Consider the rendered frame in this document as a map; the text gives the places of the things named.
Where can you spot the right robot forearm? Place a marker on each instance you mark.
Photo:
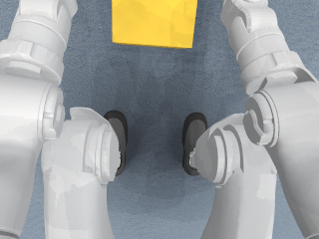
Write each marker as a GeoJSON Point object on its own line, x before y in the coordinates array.
{"type": "Point", "coordinates": [260, 48]}

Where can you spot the left robot shin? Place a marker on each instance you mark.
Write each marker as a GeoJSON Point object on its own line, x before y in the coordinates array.
{"type": "Point", "coordinates": [77, 113]}

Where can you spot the carton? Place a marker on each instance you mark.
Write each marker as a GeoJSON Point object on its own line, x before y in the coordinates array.
{"type": "Point", "coordinates": [154, 23]}

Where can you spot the left robot upper arm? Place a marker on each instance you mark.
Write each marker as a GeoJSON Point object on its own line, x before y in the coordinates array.
{"type": "Point", "coordinates": [31, 112]}

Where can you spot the left robot forearm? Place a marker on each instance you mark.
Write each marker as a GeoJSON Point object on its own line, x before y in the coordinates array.
{"type": "Point", "coordinates": [38, 40]}

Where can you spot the left robot thigh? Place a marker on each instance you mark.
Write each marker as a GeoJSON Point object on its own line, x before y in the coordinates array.
{"type": "Point", "coordinates": [84, 161]}

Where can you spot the right robot upper arm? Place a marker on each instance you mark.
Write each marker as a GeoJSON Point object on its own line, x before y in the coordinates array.
{"type": "Point", "coordinates": [285, 120]}

